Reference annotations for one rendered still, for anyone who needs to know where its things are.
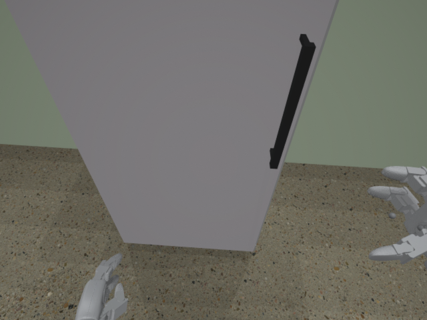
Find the robot right hand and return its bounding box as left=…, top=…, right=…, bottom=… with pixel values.
left=367, top=166, right=427, bottom=264

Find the fridge door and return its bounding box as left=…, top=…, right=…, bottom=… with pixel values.
left=4, top=0, right=336, bottom=252

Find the robot left hand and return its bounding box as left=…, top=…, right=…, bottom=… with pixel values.
left=75, top=253, right=128, bottom=320

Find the handle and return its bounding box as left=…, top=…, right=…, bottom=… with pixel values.
left=270, top=34, right=316, bottom=169

